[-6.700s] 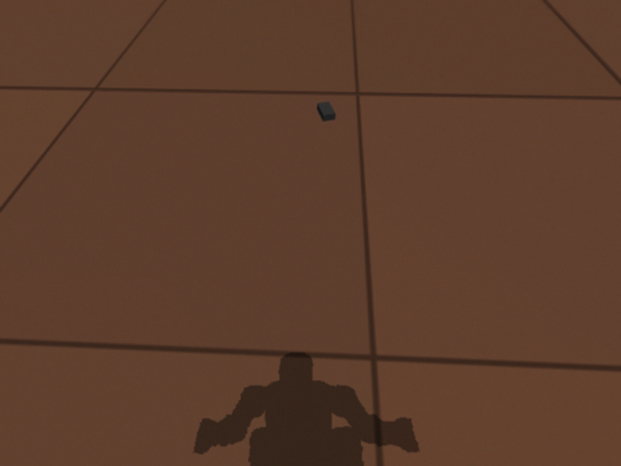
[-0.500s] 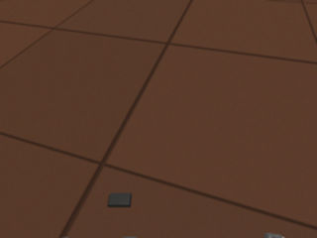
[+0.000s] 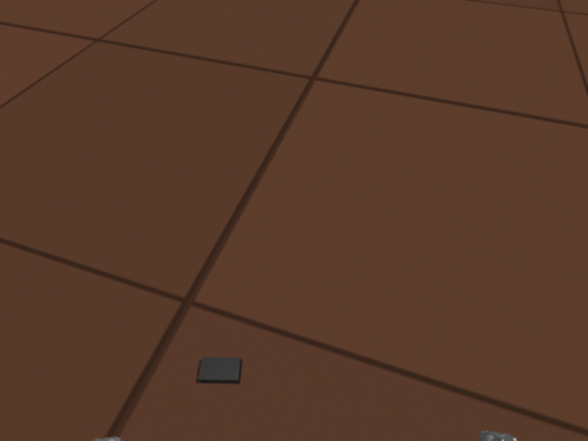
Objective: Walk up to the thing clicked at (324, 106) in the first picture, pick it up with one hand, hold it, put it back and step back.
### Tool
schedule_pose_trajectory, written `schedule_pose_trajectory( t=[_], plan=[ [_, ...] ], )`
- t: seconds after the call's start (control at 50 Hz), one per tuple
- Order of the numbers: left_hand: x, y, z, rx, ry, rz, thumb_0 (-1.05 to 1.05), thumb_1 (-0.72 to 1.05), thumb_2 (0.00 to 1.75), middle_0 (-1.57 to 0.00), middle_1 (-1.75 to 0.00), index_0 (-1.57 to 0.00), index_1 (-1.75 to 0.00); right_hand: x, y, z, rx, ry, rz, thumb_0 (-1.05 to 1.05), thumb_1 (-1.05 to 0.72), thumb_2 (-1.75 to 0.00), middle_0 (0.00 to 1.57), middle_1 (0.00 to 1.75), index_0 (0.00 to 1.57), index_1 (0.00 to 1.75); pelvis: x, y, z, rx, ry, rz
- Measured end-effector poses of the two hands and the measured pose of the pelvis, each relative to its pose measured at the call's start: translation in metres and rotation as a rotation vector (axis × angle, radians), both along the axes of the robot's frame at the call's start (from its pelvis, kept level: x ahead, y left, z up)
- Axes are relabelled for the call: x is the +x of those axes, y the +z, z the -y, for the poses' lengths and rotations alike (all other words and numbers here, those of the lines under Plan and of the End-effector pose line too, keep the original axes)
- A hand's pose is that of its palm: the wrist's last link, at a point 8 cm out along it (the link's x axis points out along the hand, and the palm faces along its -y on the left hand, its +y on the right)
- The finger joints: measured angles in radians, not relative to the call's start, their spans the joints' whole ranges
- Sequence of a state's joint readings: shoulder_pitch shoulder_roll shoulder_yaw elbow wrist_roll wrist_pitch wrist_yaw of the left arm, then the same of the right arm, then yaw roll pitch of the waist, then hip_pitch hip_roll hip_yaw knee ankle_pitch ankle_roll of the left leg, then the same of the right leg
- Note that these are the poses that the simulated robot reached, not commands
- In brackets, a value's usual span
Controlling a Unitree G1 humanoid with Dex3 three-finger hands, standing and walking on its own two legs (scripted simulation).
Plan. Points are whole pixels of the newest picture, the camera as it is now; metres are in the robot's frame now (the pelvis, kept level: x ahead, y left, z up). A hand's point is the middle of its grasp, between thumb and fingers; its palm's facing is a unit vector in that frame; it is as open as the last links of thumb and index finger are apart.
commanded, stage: walk up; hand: left
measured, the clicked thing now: (220, 370) +0.43 +0.25 -0.76
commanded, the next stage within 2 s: none
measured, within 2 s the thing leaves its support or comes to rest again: neither
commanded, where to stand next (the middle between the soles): +0.04 -0.01 m, yaw +0 degrees
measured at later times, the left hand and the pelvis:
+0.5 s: hand out of the picture +0.07 +0.25 -0.15, palm faces +0.02 -0.94 -0.35, open 7.4 cm; pelvis +0.00 -0.01 +0.00, yaw +1 degrees
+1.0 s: hand out of the picture +0.10 +0.29 -0.17, palm faces +0.04 -0.91 -0.40, open 7.4 cm; pelvis -0.03 +0.02 -0.03, yaw +3 degrees
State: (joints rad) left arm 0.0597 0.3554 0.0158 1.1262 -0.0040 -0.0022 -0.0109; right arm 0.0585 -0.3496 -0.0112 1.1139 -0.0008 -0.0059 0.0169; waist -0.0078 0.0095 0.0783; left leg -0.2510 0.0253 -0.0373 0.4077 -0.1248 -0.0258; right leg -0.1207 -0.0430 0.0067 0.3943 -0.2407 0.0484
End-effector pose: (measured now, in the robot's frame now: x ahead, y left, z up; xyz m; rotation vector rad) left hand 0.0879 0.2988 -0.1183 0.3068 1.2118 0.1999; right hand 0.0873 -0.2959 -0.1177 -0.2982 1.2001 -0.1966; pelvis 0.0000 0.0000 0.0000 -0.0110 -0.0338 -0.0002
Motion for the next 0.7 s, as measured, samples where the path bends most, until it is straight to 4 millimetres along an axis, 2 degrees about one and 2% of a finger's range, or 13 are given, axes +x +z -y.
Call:
schedule_pose_trajectory(
  t=[0.1,0.22,0.42,0.58,0.7],
  plan=[
    [-0.012,0.0,0.002,-0.002,0.017,-0.015,0.01,0.9,0.9,-0.2,-0.3,-0.21,-0.3,0.015,0.002,-0.002,0.007,0.018,0.029,0.0,-0.91,-0.9,0.21,0.3,0.21,0.3,0.001,0.001,0.001,-0.002,0.008,0.003],
    [-0.022,0.0,0.003,0.0,0.036,-0.024,0.01,0.9,0.9,-0.21,-0.3,-0.21,-0.3,0.021,0.002,-0.003,0.015,0.034,0.03,0.0,-0.91,-0.9,0.21,0.3,0.21,0.3,0.001,0.001,0.003,-0.003,0.015,0.006],
    [-0.026,0.001,0.003,0.006,0.044,-0.033,0.01,0.9,0.9,-0.21,-0.3,-0.21,-0.3,0.011,-0.002,-0.001,0.019,0.027,-0.006,0.0,-0.91,-0.9,0.21,0.3,0.21,0.3,0.002,0.002,0.005,-0.002,0.021,0.004],
    [-0.022,0.003,0.005,0.011,0.044,-0.032,0.01,0.9,0.9,-0.21,-0.3,-0.21,-0.3,0.002,-0.006,0.002,0.021,0.02,-0.041,0.01,-0.91,-0.9,0.21,0.3,0.21,0.3,0.005,0.002,0.008,-0.001,0.027,-0.002],
    [-0.015,0.004,0.008,0.012,0.045,-0.017,0.01,0.9,0.9,-0.21,-0.3,-0.21,-0.3,0.003,-0.006,0.005,0.02,0.018,-0.045,0.01,-0.91,-0.9,0.21,0.3,0.21,0.3,0.008,0.002,0.01,-0.001,0.031,-0.001]
  ],
)
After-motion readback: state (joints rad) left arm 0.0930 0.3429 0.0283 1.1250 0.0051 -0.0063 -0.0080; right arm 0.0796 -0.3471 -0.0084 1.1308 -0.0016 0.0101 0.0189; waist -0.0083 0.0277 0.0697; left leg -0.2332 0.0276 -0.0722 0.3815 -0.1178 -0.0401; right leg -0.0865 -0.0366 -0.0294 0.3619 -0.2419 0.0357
